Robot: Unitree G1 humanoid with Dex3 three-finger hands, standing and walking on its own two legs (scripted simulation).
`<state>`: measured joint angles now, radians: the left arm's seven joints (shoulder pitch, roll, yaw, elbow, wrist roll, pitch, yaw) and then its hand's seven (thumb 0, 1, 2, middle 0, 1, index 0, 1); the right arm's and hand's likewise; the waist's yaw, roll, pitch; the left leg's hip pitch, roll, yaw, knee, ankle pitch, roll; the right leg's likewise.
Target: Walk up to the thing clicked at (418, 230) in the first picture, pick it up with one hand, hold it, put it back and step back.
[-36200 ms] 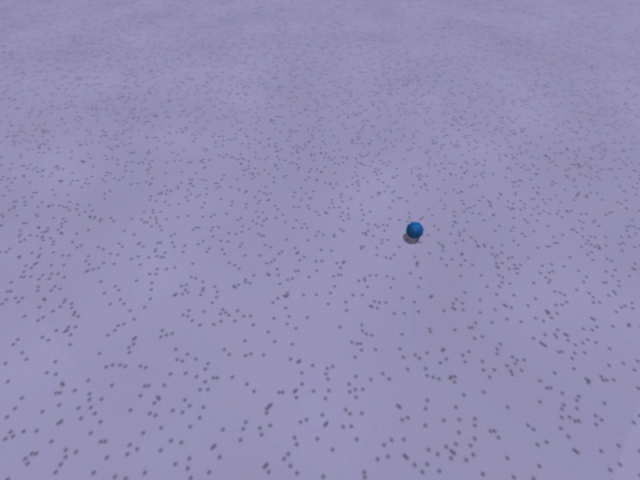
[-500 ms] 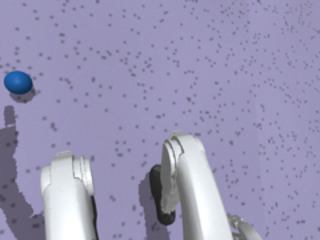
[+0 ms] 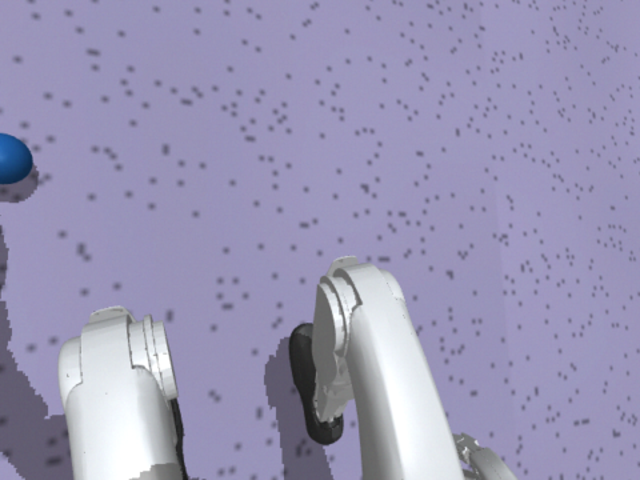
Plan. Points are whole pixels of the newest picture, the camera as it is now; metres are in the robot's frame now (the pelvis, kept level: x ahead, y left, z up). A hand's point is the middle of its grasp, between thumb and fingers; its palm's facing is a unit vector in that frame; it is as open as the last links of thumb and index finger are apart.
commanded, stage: rise first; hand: left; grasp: from above
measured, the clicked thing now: (1, 158) +0.53 +0.31 -0.31
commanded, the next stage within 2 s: none
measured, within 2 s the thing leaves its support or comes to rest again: neither
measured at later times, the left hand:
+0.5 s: hand out of the picture +0.48 +0.34 -0.18, palm faces -0.45 -0.08 -0.89, open 14.1 cm
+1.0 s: hand out of the picture +0.49 +0.34 -0.19, palm faces -0.45 -0.08 -0.89, open 14.1 cm
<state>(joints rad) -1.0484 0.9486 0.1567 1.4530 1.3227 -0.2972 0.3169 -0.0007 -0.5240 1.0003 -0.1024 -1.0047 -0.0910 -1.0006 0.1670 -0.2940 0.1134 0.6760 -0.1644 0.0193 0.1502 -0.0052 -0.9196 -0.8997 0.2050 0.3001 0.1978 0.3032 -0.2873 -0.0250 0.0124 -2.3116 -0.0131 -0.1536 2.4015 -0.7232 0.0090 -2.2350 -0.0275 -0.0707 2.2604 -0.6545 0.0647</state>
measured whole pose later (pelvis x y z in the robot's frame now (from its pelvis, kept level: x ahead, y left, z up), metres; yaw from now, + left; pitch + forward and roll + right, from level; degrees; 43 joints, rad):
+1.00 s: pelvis -0.01 +0.00 -0.01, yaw -2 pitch +33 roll -13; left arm -1.11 1.03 0.14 1.50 1.33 -0.28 0.32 0.00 -0.54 1.02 -0.10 -1.03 -0.09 -1.03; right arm 0.17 -0.31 0.18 0.64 -0.16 0.00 0.16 -0.01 -0.92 -0.90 0.21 0.30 0.20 0.30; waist -0.34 -0.04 0.07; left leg -2.35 -0.01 -0.18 2.45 -0.70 0.01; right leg -2.26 -0.02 -0.09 2.29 -0.62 0.07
